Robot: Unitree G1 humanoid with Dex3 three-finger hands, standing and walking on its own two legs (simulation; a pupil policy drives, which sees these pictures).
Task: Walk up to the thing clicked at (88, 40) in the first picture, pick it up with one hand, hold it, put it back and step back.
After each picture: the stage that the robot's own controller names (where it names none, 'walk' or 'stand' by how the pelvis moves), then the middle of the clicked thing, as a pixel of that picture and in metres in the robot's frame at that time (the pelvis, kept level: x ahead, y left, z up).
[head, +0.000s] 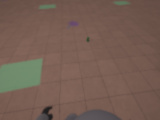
stand; (87, 39) +1.85 +0.11 -0.72
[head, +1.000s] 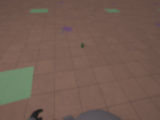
walk; (82, 45) +1.73 +0.16 -0.72
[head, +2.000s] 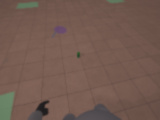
walk; (78, 54) +1.15 +0.19 -0.71
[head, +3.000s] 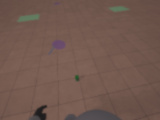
walk; (77, 78) +0.69 +0.20 -0.70
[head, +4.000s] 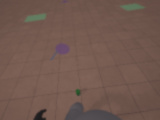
walk; (78, 92) +0.43 +0.20 -0.70
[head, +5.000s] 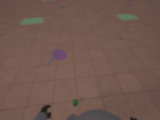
stand; (75, 102) +0.34 +0.17 -0.72
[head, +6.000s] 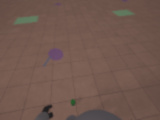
stand; (73, 102) +0.32 +0.19 -0.73
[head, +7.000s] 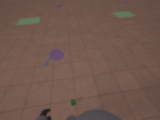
stand; (73, 102) +0.33 +0.20 -0.73
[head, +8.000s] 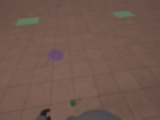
stand; (72, 103) +0.32 +0.20 -0.73
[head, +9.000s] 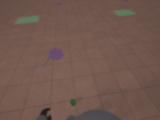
go down; (72, 102) +0.32 +0.20 -0.73
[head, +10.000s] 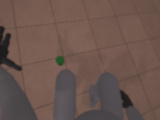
go down; (60, 61) +0.41 +0.22 -0.30
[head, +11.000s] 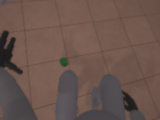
close in; (64, 62) +0.41 +0.22 -0.30
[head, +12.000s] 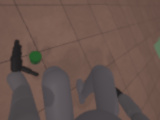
close in; (35, 58) +0.40 +0.26 -0.22
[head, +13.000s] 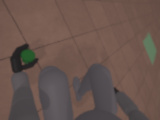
close; (28, 57) +0.39 +0.27 -0.22
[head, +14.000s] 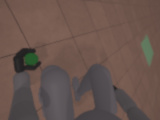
lift; (31, 60) +0.37 +0.26 -0.23
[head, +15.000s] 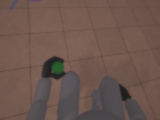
lift; (58, 69) +0.31 +0.24 -0.07
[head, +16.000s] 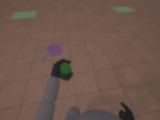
hold; (66, 72) +0.33 +0.17 +0.05
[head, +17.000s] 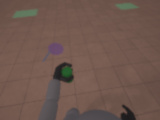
hold; (68, 75) +0.32 +0.17 +0.01
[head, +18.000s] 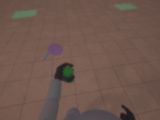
hold; (69, 75) +0.33 +0.16 +0.01
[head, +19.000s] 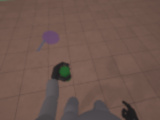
crouch; (66, 74) +0.34 +0.18 -0.04
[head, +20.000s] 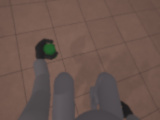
lower; (51, 51) +0.46 +0.24 -0.09
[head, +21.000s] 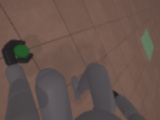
lower; (22, 53) +0.42 +0.28 -0.23
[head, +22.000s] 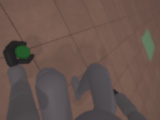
lower; (23, 54) +0.41 +0.28 -0.23
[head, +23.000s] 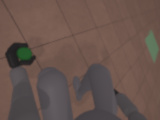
lower; (25, 55) +0.40 +0.28 -0.22
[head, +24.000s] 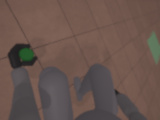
lower; (27, 56) +0.39 +0.28 -0.22
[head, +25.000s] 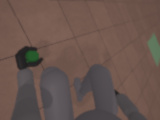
open; (32, 58) +0.39 +0.26 -0.23
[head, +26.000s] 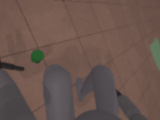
stand; (37, 57) +0.39 +0.25 -0.23
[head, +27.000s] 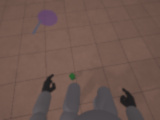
walk; (72, 76) +0.38 +0.18 -0.50
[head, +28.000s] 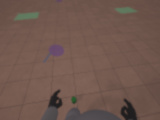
stand; (73, 100) +0.34 +0.17 -0.66
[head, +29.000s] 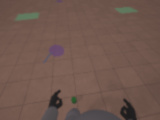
stand; (73, 100) +0.33 +0.17 -0.67
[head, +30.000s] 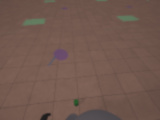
stand; (76, 102) +0.35 +0.15 -0.72
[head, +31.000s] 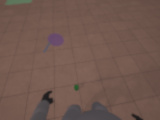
walk; (76, 87) +0.39 +0.13 -0.71
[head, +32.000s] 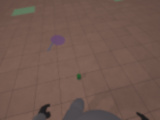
walk; (78, 77) +0.62 +0.20 -0.70
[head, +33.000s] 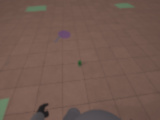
stand; (79, 63) +0.96 +0.19 -0.70
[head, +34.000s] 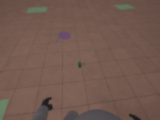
stand; (79, 64) +0.96 +0.19 -0.71
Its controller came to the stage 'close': yes
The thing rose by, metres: 0.72
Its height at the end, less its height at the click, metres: +0.00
